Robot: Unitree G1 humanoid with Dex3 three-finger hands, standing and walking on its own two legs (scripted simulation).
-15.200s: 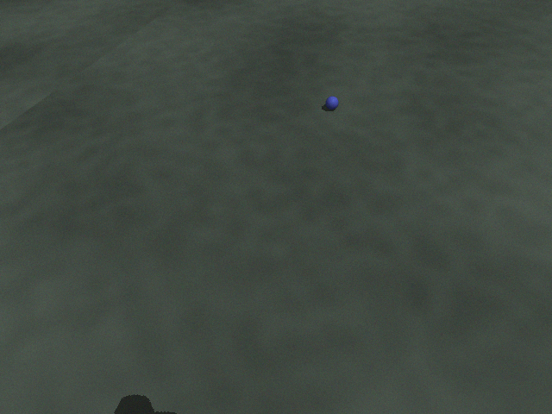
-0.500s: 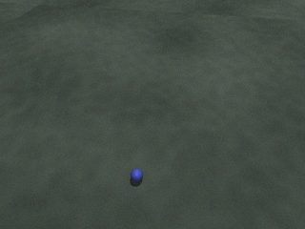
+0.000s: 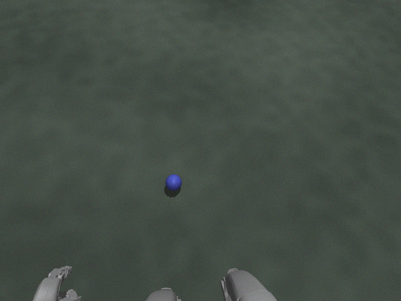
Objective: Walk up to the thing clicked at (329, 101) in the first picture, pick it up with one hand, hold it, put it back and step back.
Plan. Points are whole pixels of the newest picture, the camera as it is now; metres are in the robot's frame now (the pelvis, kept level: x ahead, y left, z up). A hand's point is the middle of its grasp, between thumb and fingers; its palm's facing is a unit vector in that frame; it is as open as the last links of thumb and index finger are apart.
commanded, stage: walk up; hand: left
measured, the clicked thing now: (173, 182) +0.67 +0.11 -0.71
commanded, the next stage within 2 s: stand in 1.94 s
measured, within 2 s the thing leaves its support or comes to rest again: neither
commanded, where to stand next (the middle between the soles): +0.28 -0.06 m, yaw -3 degrees
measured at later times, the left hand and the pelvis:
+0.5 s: hand out of the picture +0.01 +0.23 -0.12, palm faces -0.06 -0.90 -0.42, open 7.4 cm; pelvis -0.11 -0.03 +0.01, yaw -3 degrees
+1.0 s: hand out of the picture -0.18 +0.21 -0.14, palm faces -0.06 -0.92 -0.40, open 7.4 cm; pelvis -0.24 -0.06 +0.00, yaw -4 degrees
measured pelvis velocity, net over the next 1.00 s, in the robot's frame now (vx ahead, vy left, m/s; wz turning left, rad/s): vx -0.24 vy -0.06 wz -0.07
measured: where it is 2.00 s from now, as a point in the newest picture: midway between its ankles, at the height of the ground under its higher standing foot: outside the picture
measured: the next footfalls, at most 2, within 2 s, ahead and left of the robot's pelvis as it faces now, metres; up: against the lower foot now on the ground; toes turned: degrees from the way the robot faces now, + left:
right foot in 0.28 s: -0.06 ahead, -0.14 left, +0.00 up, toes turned -3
left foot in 0.62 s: -0.12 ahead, +0.10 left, +0.00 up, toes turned -2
